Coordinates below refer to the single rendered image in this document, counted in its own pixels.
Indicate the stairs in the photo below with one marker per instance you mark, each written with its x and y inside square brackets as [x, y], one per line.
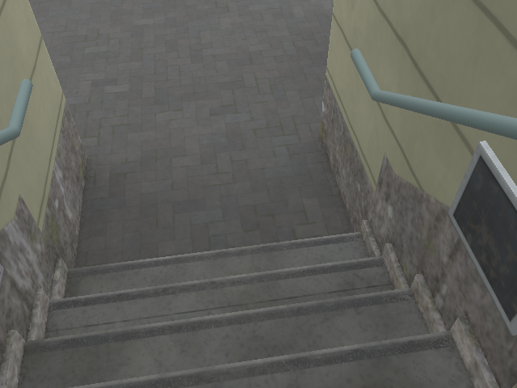
[306, 313]

